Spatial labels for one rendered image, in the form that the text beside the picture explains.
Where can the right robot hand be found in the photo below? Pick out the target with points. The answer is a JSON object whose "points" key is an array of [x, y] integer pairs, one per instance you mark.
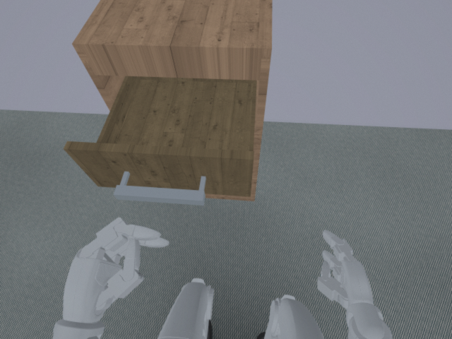
{"points": [[350, 284]]}

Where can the left robot hand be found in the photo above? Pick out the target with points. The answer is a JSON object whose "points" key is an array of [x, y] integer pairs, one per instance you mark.
{"points": [[96, 264]]}

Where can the left robot thigh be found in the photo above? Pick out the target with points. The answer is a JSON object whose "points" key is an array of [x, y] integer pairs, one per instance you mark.
{"points": [[192, 308]]}

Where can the robot right forearm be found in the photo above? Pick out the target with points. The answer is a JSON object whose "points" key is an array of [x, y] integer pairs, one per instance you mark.
{"points": [[365, 321]]}

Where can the cabinet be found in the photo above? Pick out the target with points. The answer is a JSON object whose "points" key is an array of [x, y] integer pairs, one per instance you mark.
{"points": [[214, 39]]}

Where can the right robot thigh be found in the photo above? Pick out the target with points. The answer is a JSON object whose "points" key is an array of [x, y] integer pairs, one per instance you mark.
{"points": [[290, 319]]}

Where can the robot left forearm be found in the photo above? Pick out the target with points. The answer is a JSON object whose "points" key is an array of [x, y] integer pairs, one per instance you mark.
{"points": [[74, 330]]}

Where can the handle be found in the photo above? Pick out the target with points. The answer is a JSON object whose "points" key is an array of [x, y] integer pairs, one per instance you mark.
{"points": [[160, 195]]}

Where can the robot thigh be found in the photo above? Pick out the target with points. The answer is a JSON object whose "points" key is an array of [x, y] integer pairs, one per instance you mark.
{"points": [[192, 308], [290, 319]]}

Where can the drawer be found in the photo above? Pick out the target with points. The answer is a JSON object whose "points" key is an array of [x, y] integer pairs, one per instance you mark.
{"points": [[168, 132]]}

